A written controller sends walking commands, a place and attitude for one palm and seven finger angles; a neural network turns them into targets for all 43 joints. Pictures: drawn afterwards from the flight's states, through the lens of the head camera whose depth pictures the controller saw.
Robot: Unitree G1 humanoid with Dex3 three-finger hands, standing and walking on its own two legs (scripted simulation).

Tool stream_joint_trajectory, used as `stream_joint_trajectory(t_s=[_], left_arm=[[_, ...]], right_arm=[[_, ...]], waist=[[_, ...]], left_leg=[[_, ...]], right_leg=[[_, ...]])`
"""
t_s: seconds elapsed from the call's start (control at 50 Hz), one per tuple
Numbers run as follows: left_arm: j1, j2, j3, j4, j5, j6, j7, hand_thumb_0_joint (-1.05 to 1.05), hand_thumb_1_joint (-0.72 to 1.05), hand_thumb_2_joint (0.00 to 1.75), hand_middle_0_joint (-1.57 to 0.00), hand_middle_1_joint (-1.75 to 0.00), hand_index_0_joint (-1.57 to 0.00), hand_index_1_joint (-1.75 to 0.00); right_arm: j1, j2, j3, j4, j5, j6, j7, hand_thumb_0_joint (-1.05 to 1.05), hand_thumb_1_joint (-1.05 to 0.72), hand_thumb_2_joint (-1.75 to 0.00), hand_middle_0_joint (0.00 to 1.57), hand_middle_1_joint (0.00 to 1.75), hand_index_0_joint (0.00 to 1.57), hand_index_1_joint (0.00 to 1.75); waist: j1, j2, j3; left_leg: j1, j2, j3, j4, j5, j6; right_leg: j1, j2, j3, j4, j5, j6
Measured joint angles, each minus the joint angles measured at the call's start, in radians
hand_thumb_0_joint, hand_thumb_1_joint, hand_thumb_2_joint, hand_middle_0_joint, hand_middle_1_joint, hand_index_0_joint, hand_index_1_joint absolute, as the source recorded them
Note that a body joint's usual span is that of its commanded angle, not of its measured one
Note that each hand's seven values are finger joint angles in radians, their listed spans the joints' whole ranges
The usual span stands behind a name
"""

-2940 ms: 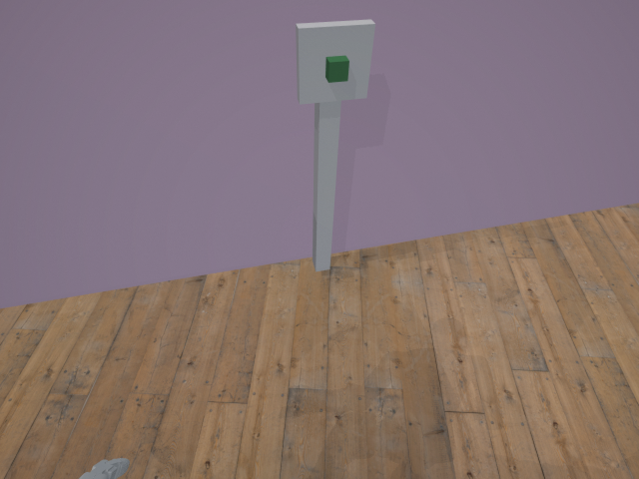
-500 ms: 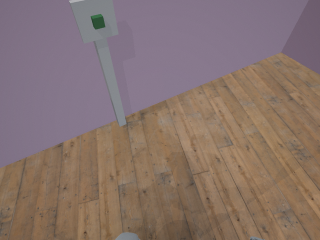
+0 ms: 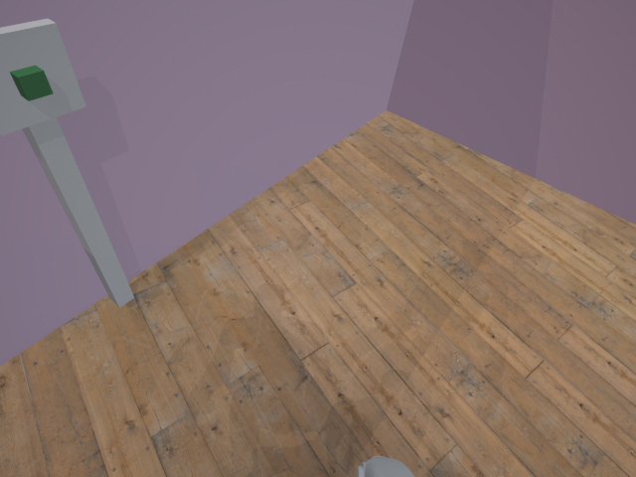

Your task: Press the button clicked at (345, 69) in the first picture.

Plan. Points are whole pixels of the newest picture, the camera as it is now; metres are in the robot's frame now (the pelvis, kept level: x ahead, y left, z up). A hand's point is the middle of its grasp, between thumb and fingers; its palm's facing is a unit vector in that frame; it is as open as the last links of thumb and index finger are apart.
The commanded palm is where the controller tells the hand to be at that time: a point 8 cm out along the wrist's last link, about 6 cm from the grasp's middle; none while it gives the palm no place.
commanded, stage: walk to a spot facing it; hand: left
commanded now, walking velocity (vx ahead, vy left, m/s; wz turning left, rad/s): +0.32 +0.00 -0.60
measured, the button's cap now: (31, 82) +0.77 +0.62 +0.06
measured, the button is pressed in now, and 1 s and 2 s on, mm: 0 0 0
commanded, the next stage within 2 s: turn to face it in 1.04 s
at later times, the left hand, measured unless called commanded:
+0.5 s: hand (285, 369) +0.33 +0.06 -0.16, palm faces -0.23 -0.95 -0.22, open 7.2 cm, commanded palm none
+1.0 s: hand (280, 316) +0.44 +0.08 -0.19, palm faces -0.27 -0.95 -0.12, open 7.4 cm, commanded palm none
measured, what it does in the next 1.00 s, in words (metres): walks ahead, turning right: right foot, then left foot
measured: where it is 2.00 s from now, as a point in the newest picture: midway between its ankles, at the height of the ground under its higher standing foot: (358, 395)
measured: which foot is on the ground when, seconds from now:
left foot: down 0.00-0.26, up 0.28-0.76, down 0.78-1.00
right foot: up 0.00-0.24, down 0.26-0.80, up 0.82-1.00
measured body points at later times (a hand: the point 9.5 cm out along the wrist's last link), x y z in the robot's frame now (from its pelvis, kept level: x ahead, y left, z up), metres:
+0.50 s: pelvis +0.18 -0.10 -0.01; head +0.20 -0.11 +0.44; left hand +0.34 +0.11 -0.15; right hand +0.14 -0.34 -0.16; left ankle +0.23 +0.06 -0.65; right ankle +0.17 -0.17 -0.74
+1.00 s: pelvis +0.41 -0.09 +0.00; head +0.42 -0.06 +0.44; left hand +0.46 +0.13 -0.18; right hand +0.37 -0.33 -0.14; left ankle +0.44 -0.03 -0.74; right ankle +0.36 -0.23 -0.64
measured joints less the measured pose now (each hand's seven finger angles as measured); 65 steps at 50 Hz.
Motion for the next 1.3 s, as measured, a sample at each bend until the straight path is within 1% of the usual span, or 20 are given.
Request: stream_joint_trajectory(t_s=[0.14, 0.22, 0.26, 0.28, 0.3, 0.34, 0.4, 0.48, 0.58, 0.72, 0.78, 0.82, 0.86, 0.9, 0.94, 1.04, 1.12, 1.18, 1.26, 1.3], left_arm=[[-0.096, -0.055, -0.031, 0.007, -0.004, -0.003, -0.011, 0.01, 0.91, 0.9, -0.2, -0.3, -0.19, -0.3], [-0.179, -0.082, -0.046, -0.014, -0.009, -0.027, -0.012, 0.01, 0.91, 0.9, -0.2, -0.3, -0.19, -0.3], [-0.211, -0.083, -0.051, -0.031, -0.009, -0.058, -0.01, 0.01, 0.91, 0.9, -0.2, -0.3, -0.19, -0.3], [-0.223, -0.081, -0.052, -0.038, -0.009, -0.08, -0.005, 0.01, 0.91, 0.9, -0.2, -0.3, -0.2, -0.3], [-0.231, -0.078, -0.053, -0.043, -0.014, -0.098, 0.003, 0.01, 0.91, 0.9, -0.2, -0.3, -0.2, -0.3], [-0.228, -0.075, -0.053, -0.044, -0.027, -0.113, 0.018, 0.01, 0.91, 0.9, -0.2, -0.3, -0.2, -0.3], [-0.188, -0.08, -0.057, -0.019, -0.031, -0.115, 0.035, 0.0, 0.91, 0.9, -0.2, -0.3, -0.2, -0.3], [-0.114, -0.094, -0.048, 0.025, -0.03, -0.131, 0.056, -0.01, 0.93, 0.9, -0.2, -0.3, -0.2, -0.3], [-0.027, -0.081, -0.049, 0.068, -0.022, -0.142, 0.06, -0.01, 0.94, 0.9, -0.2, -0.3, -0.2, -0.3], [0.098, -0.092, -0.063, 0.118, -0.016, -0.144, 0.066, 0.0, 0.92, 0.9, -0.2, -0.3, -0.2, -0.3], [0.153, -0.1, -0.064, 0.147, -0.019, -0.136, 0.065, 0.0, 0.92, 0.9, -0.2, -0.3, -0.2, -0.3], [0.16, -0.106, -0.062, 0.171, -0.026, -0.118, 0.061, 0.01, 0.91, 0.9, -0.2, -0.3, -0.2, -0.3], [0.158, -0.111, -0.061, 0.186, -0.025, -0.102, 0.057, 0.01, 0.91, 0.9, -0.2, -0.3, -0.2, -0.3], [0.141, -0.111, -0.055, 0.187, -0.019, -0.09, 0.049, 0.01, 0.91, 0.9, -0.2, -0.3, -0.2, -0.3], [0.12, -0.111, -0.046, 0.169, -0.014, -0.079, 0.045, 0.01, 0.91, 0.9, -0.2, -0.3, -0.2, -0.3], [0.059, -0.108, -0.021, 0.109, -0.007, -0.056, 0.038, 0.01, 0.91, 0.9, -0.2, -0.3, -0.2, -0.3], [0.005, -0.1, -0.009, 0.077, -0.009, -0.043, 0.032, 0.01, 0.91, 0.9, -0.2, -0.3, -0.19, -0.3], [-0.042, -0.096, -0.011, 0.064, -0.011, -0.037, 0.032, 0.01, 0.91, 0.9, -0.2, -0.3, -0.19, -0.3], [-0.109, -0.093, -0.03, 0.056, -0.01, -0.056, 0.046, 0.01, 0.91, 0.9, -0.2, -0.3, -0.19, -0.3], [-0.132, -0.093, -0.044, 0.051, -0.009, -0.082, 0.053, 0.01, 0.91, 0.9, -0.2, -0.3, -0.19, -0.3]], right_arm=[[0.085, 0.023, 0.0, 0.059, -0.012, -0.012, 0.005, 0.0, -0.91, -0.9, 0.2, 0.3, 0.2, 0.3], [0.117, 0.021, -0.006, 0.092, -0.018, -0.006, 0.011, 0.0, -0.91, -0.9, 0.2, 0.3, 0.21, 0.3], [0.136, 0.024, -0.006, 0.108, -0.013, 0.0, 0.017, 0.0, -0.91, -0.9, 0.2, 0.3, 0.21, 0.3], [0.138, 0.028, -0.006, 0.117, -0.007, 0.007, 0.023, 0.0, -0.91, -0.9, 0.2, 0.3, 0.21, 0.3], [0.127, 0.032, -0.005, 0.124, 0.0, 0.019, 0.027, 0.0, -0.91, -0.9, 0.2, 0.3, 0.21, 0.3], [0.083, 0.036, -0.007, 0.126, 0.008, 0.037, 0.03, 0.0, -0.91, -0.9, 0.2, 0.3, 0.21, 0.3], [-0.002, 0.028, -0.02, 0.094, 0.003, 0.038, 0.028, 0.01, -0.91, -0.9, 0.2, 0.3, 0.2, 0.3], [-0.12, 0.007, -0.033, 0.023, -0.009, 0.024, 0.027, 0.01, -0.91, -0.9, 0.2, 0.3, 0.2, 0.3], [-0.222, 0.002, -0.036, -0.022, -0.014, 0.019, 0.042, 0.0, -0.91, -0.9, 0.2, 0.3, 0.2, 0.3], [-0.294, 0.012, -0.025, -0.026, -0.009, 0.02, 0.066, 0.0, -0.91, -0.9, 0.2, 0.3, 0.2, 0.3], [-0.308, 0.018, -0.019, -0.032, -0.011, 0.0, 0.063, 0.0, -0.91, -0.9, 0.2, 0.3, 0.2, 0.3], [-0.315, 0.028, -0.013, -0.034, -0.018, -0.021, 0.055, 0.0, -0.91, -0.9, 0.2, 0.3, 0.2, 0.3], [-0.295, 0.037, -0.007, -0.031, -0.013, -0.027, 0.047, 0.0, -0.91, -0.9, 0.2, 0.3, 0.2, 0.3], [-0.258, 0.046, -0.005, -0.018, -0.009, -0.027, 0.037, 0.0, -0.91, -0.9, 0.2, 0.3, 0.21, 0.3], [-0.219, 0.047, -0.026, -0.004, 0.003, -0.032, 0.015, -0.01, -0.93, -0.9, 0.2, 0.3, 0.21, 0.3], [-0.131, 0.018, -0.032, 0.046, 0.002, -0.021, 0.006, -0.02, -0.95, -0.9, 0.2, 0.3, 0.21, 0.3], [-0.074, 0.026, -0.027, 0.076, 0.003, -0.012, 0.005, -0.01, -0.94, -0.9, 0.2, 0.3, 0.2, 0.3], [-0.051, 0.037, -0.023, 0.088, -0.004, -0.007, 0.007, -0.01, -0.93, -0.9, 0.2, 0.3, 0.2, 0.3], [-0.022, 0.057, -0.016, 0.108, -0.011, -0.003, 0.009, 0.0, -0.92, -0.9, 0.2, 0.3, 0.2, 0.3], [0.011, 0.071, -0.011, 0.126, -0.005, 0.003, 0.012, 0.0, -0.91, -0.9, 0.2, 0.3, 0.2, 0.3]], waist=[[-0.049, 0.015, 0.065], [-0.08, 0.042, 0.106], [-0.083, 0.05, 0.118], [-0.079, 0.051, 0.126], [-0.075, 0.046, 0.132], [-0.072, 0.032, 0.135], [-0.06, 0.03, 0.11], [-0.047, 0.057, 0.068], [-0.014, 0.078, 0.027], [0.053, 0.063, 0.022], [0.064, 0.038, 0.033], [0.063, 0.013, 0.059], [0.056, 0.005, 0.069], [0.047, 0.001, 0.069], [0.042, 0.0, 0.067], [0.038, 0.003, 0.05], [0.026, 0.009, 0.052], [0.002, 0.021, 0.069], [-0.046, 0.039, 0.094], [-0.062, 0.042, 0.089]], left_leg=[[0.082, 0.031, 0.099, -0.014, -0.062, -0.042], [0.124, 0.072, 0.149, 0.03, -0.133, -0.09], [0.114, 0.112, 0.159, 0.142, -0.189, -0.108], [0.076, 0.144, 0.144, 0.272, -0.205, -0.103], [0.006, 0.152, 0.082, 0.452, -0.218, -0.097], [-0.142, 0.126, -0.042, 0.769, -0.19, -0.075], [-0.322, 0.113, -0.111, 0.934, -0.079, -0.062], [-0.485, 0.121, -0.135, 0.843, 0.019, -0.069], [-0.556, 0.116, -0.133, 0.661, 0.116, -0.081], [-0.46, 0.069, -0.096, 0.36, 0.122, -0.057], [-0.36, 0.027, -0.068, 0.23, 0.146, -0.025], [-0.342, 0.016, -0.036, 0.284, 0.11, 0.02], [-0.292, 0.014, -0.007, 0.281, 0.057, 0.04], [-0.231, 0.008, 0.012, 0.226, 0.054, 0.036], [-0.177, 0.001, 0.03, 0.164, 0.061, 0.036], [-0.082, -0.006, 0.074, 0.058, 0.058, 0.034], [-0.028, 0.001, 0.108, 0.024, 0.033, 0.019], [0.001, 0.018, 0.132, 0.03, 0.0, 0.001], [0.017, 0.044, 0.142, 0.087, -0.065, -0.031], [0.004, 0.056, 0.126, 0.161, -0.118, -0.051]], right_leg=[[0.031, -0.04, -0.1, -0.263, -0.059, -0.021], [0.093, -0.011, -0.152, -0.463, -0.115, -0.071], [0.161, 0.021, -0.176, -0.57, -0.094, -0.107], [0.173, 0.031, -0.182, -0.576, -0.016, -0.126], [0.168, 0.037, -0.181, -0.532, -0.027, -0.138], [0.2, 0.049, -0.171, -0.505, -0.104, -0.149], [0.291, 0.072, -0.151, -0.593, -0.115, -0.145], [0.392, 0.097, -0.121, -0.722, -0.092, -0.147], [0.493, 0.115, -0.097, -0.806, -0.111, -0.139], [0.621, 0.117, -0.078, -0.83, -0.203, -0.106], [0.63, 0.094, -0.06, -0.729, -0.292, -0.084], [0.525, 0.069, -0.042, -0.443, -0.319, -0.092], [0.4, 0.059, -0.034, -0.167, -0.311, -0.099], [0.293, 0.033, -0.049, -0.031, -0.243, -0.094], [0.201, 0.008, -0.051, 0.01, -0.178, -0.084], [0.039, -0.039, -0.05, 0.002, -0.038, -0.052], [-0.004, -0.059, -0.069, -0.081, 0.012, -0.027], [0.028, -0.06, -0.108, -0.236, -0.002, -0.024], [0.139, -0.03, -0.144, -0.486, -0.024, -0.047], [0.233, -0.017, -0.162, -0.62, 0.051, -0.056]])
